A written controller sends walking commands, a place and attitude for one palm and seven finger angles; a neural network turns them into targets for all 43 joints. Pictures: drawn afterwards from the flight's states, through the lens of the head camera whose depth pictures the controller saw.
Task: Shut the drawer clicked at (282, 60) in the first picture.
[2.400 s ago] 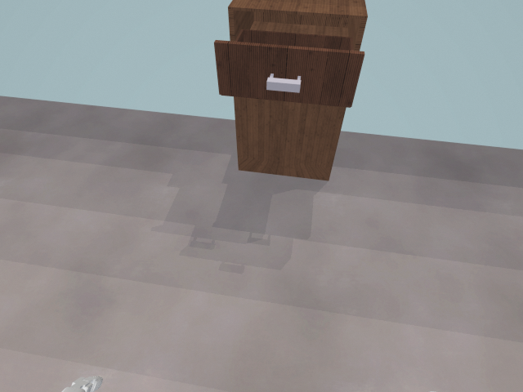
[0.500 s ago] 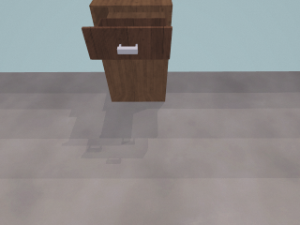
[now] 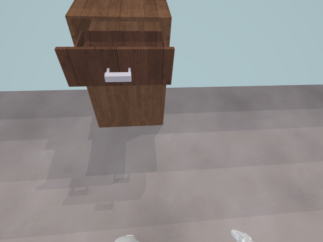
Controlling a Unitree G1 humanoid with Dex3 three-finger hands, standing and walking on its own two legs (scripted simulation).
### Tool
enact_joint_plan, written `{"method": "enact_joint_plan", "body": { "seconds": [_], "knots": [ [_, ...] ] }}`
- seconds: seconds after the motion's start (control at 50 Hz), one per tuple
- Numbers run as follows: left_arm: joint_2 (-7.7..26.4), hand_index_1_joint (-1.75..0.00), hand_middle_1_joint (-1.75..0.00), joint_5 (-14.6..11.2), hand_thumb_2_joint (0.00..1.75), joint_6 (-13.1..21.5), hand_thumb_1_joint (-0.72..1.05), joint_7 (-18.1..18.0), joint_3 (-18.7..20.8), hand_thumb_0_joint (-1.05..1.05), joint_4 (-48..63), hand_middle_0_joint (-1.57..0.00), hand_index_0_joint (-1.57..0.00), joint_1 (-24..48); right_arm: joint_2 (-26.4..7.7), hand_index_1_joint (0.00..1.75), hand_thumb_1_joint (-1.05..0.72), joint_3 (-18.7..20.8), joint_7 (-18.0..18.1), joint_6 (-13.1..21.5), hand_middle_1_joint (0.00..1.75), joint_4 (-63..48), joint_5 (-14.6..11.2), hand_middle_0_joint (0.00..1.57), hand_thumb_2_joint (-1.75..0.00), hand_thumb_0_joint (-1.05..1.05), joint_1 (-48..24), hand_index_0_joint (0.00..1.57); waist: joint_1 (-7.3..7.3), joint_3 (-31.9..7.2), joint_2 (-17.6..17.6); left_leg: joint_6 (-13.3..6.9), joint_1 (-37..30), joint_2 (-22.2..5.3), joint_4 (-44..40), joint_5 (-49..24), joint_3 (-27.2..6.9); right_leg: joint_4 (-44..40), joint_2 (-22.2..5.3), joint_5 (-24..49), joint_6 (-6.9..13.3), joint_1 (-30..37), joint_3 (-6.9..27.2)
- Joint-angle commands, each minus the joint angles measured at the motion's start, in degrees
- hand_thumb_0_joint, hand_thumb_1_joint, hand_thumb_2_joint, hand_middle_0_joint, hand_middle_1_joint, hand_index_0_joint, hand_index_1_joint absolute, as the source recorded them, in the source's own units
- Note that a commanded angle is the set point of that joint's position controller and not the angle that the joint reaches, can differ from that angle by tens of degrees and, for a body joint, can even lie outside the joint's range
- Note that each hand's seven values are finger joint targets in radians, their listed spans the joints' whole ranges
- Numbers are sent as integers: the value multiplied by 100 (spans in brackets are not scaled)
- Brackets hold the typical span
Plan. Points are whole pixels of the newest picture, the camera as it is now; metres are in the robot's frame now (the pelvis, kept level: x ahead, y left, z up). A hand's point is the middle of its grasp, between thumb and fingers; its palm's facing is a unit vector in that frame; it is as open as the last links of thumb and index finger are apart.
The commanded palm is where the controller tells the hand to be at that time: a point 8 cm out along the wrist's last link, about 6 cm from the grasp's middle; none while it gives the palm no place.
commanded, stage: walk to a spot facing it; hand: left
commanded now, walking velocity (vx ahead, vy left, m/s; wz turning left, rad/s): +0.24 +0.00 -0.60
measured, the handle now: (118, 73) +0.71 +0.27 -0.01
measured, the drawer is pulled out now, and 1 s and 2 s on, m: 0.30 0.30 0.30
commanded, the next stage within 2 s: turn to face it in 0.18 s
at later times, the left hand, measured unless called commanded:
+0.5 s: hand (127, 189) +0.29 +0.14 -0.14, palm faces -0.17 -0.96 -0.22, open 7.4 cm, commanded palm none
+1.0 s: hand (96, 213) +0.21 +0.22 -0.15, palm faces +0.12 -0.97 -0.23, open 7.4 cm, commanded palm none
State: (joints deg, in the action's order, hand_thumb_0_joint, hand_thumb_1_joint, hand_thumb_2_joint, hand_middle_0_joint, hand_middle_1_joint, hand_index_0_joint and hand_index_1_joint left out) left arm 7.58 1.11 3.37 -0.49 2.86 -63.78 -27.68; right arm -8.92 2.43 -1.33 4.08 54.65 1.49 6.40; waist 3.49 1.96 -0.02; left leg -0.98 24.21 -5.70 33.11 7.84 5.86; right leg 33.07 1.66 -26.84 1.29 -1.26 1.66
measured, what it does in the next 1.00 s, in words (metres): walks ahead: right foot, then left foot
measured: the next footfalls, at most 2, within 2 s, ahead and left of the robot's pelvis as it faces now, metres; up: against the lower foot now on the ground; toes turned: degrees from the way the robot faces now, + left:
right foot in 0.38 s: +0.23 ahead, -0.14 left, +0.00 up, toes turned -18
left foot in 0.68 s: +0.22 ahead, +0.09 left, +0.00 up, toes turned +6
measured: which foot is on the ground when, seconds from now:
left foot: down 0.00-0.38, up 0.40-0.66, down 0.68-1.00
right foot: down 0.00-0.00, up 0.02-0.36, down 0.38-0.70, up 0.72-1.00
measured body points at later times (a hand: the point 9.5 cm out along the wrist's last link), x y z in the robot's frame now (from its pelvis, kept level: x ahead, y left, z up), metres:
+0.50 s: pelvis +0.14 -0.02 +0.00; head +0.15 -0.03 +0.45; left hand +0.30 +0.19 -0.12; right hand +0.07 -0.25 -0.16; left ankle +0.12 +0.11 -0.68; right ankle +0.19 -0.13 -0.72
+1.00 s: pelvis +0.17 +0.01 +0.02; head +0.18 +0.03 +0.47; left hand +0.20 +0.27 -0.14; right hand +0.21 -0.23 -0.12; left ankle +0.18 +0.09 -0.72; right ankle +0.17 -0.14 -0.66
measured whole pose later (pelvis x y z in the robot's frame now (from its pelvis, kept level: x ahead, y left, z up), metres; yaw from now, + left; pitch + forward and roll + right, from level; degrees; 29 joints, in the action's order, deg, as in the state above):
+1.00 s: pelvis +0.17 +0.01 +0.02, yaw +3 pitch -1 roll -1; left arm 13.1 0.7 -3.4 -1.6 4.6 -58.1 -11.7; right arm -8.5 2.3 1.5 -0.2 57.8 0.9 15.0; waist -0.5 2.9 -1.7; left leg -4.0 12.0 0.9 24.1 11.1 3.7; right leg 53.8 -3.5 -23.2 -3.7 -23.7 -1.3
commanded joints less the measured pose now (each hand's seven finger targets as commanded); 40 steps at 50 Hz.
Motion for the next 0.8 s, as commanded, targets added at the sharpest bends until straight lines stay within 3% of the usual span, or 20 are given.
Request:
{"method": "enact_joint_plan", "body": {
  "seconds": [0.0, 0.06, 0.08, 0.12, 0.2, 0.28, 0.32, 0.34, 0.36, 0.38, 0.42, 0.48, 0.56, 0.62, 0.64, 0.66, 0.68, 0.7, 0.72, 0.78],
  "knots": [
    [548, -30, -30, -17, 90, 89, 90, 17, 163, 0, 702, -20, -20, 424, -1452, 30, -90, 342, 231, 4, 30, 294, -18, 20, -90, 0, 2017, 20, -889, -595, 893, -1180, -2623, -2415, -1919, 1418, -3151, 4502, -195, -377, 236, -3516, -66],
    [457, -30, -30, 83, 90, -155, 90, 171, 218, 0, 711, -20, -20, 680, -603, 30, -90, 148, 261, 59, 30, 69, -6, 20, -90, 0, 997, 20, -379, 400, 883, -737, -786, -1804, -2322, 1883, -1650, 4235, -801, 657, 94, -3385, -46],
    [371, -30, -30, 88, 90, -239, 90, 202, 213, 0, 693, -20, -20, 521, -555, 30, -90, 146, 279, 83, 30, 76, -15, 20, -90, 0, 839, 20, -201, 284, 765, -660, -568, -1664, -2239, 1492, -1144, 3990, -843, 791, 55, -3146, -102],
    [256, -30, -30, 72, 90, -367, 90, 240, 217, 0, 793, -20, -20, 471, -672, 30, -90, 175, 277, 105, 30, 51, -5, 20, -90, 0, 729, 20, -73, 153, 740, -637, -371, -1526, -2230, 972, -385, 3321, -881, 923, -28, -2881, -274],
    [303, -30, -30, 67, 90, -415, 90, 289, 238, 0, 1145, -20, -20, 1031, -902, 30, -90, 271, 235, 43, 30, -58, 8, 20, -90, 0, 786, 20, -206, 251, 657, -668, -512, -1488, -2091, 469, 287, 1778, -833, 1263, -169, -2563, -590],
    [433, -30, -30, 84, 90, -339, 90, 255, 192, 0, 1348, -20, -20, 1460, -1015, 30, -90, 284, 198, -94, 30, -7, 19, 20, -90, 0, 1040, 20, -407, 120, 521, -639, -815, -1457, -1434, -40, 356, 801, -564, 1413, -171, -1966, -811],
    [547, -30, -30, 104, 90, -245, 90, 179, 178, 0, 1141, -20, -20, 947, -964, 30, -90, 210, 193, -150, 30, 67, 31, 20, -90, 0, 980, 20, -124, -165, 309, -402, -710, -1122, -494, -171, 502, -133, -368, 1810, -128, -911, -952],
    [931, -30, -30, 119, 90, -153, 90, 111, 222, 0, 967, -20, -20, 543, -715, 30, -90, 136, 163, -156, 30, 129, -15, 20, -90, 0, 1122, 20, 52, -485, -440, -105, -255, -669, 576, 500, 748, -607, -883, 2279, -7, -43, -347],
    [1506, -30, -30, 99, 90, -67, 90, 35, 291, 0, 840, -20, -20, 280, -248, 30, -90, 13, 144, -176, 30, 70, -80, 20, -90, 0, 1341, 20, 36, -922, -1890, 169, 649, 16, 1826, 2660, 783, -1164, -2362, 3047, 542, 588, 1393],
    [1605, -30, -30, 9, 90, -127, 90, -4, 235, 0, 896, -20, -20, 300, -456, 30, -90, 40, 202, -289, 30, 9, -83, 20, -90, 0, 1244, 20, 76, -814, -1129, 138, 415, -11, 2317, 3128, 0, -1476, -2702, 3059, 962, -51, 1419],
    [1453, -30, -30, 23, 90, -116, 90, -64, 210, 0, 941, -20, -20, 1045, -479, 30, -90, 48, 229, -376, 30, 221, -62, 20, -90, 0, 1330, 20, -161, -592, -1341, 141, 433, -43, 2995, 2494, -407, -1769, -2546, 2327, 943, -641, 1232],
    [1169, -30, -30, 54, 90, -182, 90, -163, 154, 0, 1096, -20, -20, 1807, -410, 30, -90, 42, 185, -447, 30, 404, -70, 20, -90, 0, 1493, 20, -462, -368, -702, 228, 47, -104, 2683, 1908, -337, -1663, -2257, 2773, 789, -1196, -67],
    [1156, -30, -30, 49, 90, -302, 90, -188, 188, 0, 1080, -20, -20, 1767, -209, 30, -90, 10, 160, -516, 30, 346, -53, 20, -90, 0, 1495, 20, -380, -259, -638, 260, -301, 60, 1603, 1753, 5, -1605, -2182, 2077, 687, -1348, -546],
    [1073, -30, -30, -15, 90, -389, 90, -176, 221, 0, 1041, -20, -20, 1709, -200, 30, -90, 17, 148, -494, 30, 345, -24, 20, -90, 0, 1683, 20, -438, -204, -554, 229, -905, 162, 185, 964, 155, -993, -1959, 1337, 349, -1561, -913],
    [951, -30, -30, -55, 90, -435, 90, -145, 199, 0, 1070, -20, -20, 1701, -311, 30, -90, 47, 146, -477, 30, 360, -16, 20, -90, 0, 1783, 20, -490, -94, -112, 151, -1131, 53, -436, 649, -103, -539, -1728, 889, 130, -1891, -1042],
    [658, -30, -30, -77, 90, -490, 90, -106, 180, 0, 1192, -20, -20, 1612, -706, 30, -90, 124, 164, -436, 30, 261, 22, 20, -90, 0, 1862, 20, -500, -16, 1178, -227, -1028, -783, -1271, 335, -1514, 318, -1124, 289, -210, -2328, -1278],
    [513, -30, -30, -68, 90, -498, 90, -80, 139, 0, 1439, -20, -20, 1850, -1093, 30, -90, 200, 205, -428, 30, 132, 53, 20, -90, 0, 2012, 20, -631, 100, 1699, -847, -948, -1659, -1848, -314, -2813, 1337, -641, -496, -379, -2770, -1137],
    [534, -30, -30, 20, 90, -510, 90, -105, 177, 0, 1456, -20, -20, 2120, -1078, 30, -90, 227, 297, -388, 30, 220, 71, 20, -90, 0, 1966, 20, -740, 43, 1645, -1114, -1091, -1649, -2000, -590, -3088, 2300, -563, -739, -315, -3086, -615],
    [562, -30, -30, 22, 90, -482, 90, -83, 214, 0, 1400, -20, -20, 2108, -990, 30, -90, 217, 345, -359, 30, 214, 35, 20, -90, 0, 1816, 20, -623, -87, 1304, -1096, -1374, -1449, -1812, -944, -2749, 2796, -602, -385, -295, -3312, -301],
    [604, -30, -30, -11, 90, -435, 90, -56, 213, 0, 1097, -20, -20, 1801, -700, 30, -90, 143, 379, -269, 30, 111, -29, 20, -90, 0, 1317, 20, -405, -422, 626, -884, -1996, -942, -1428, -2578, -1637, 2997, -653, 425, -413, -3238, -219]
  ]
}}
